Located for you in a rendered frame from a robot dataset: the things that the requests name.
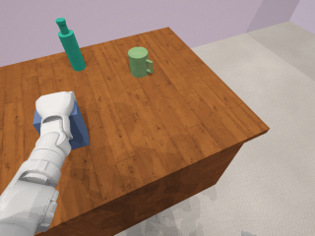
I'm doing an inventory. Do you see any robot left forearm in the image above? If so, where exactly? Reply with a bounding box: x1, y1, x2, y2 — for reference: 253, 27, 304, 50
0, 112, 72, 209

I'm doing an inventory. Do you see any table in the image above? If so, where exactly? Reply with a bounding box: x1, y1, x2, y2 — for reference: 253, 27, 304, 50
0, 27, 270, 236

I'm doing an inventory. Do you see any robot left upper arm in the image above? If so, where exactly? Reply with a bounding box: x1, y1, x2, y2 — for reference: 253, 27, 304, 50
0, 180, 59, 236

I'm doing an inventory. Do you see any left robot hand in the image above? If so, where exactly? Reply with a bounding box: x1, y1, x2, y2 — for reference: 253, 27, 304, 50
35, 91, 77, 141

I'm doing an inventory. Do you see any sponge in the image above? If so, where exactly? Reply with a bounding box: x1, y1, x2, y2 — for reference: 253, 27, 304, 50
32, 100, 90, 150

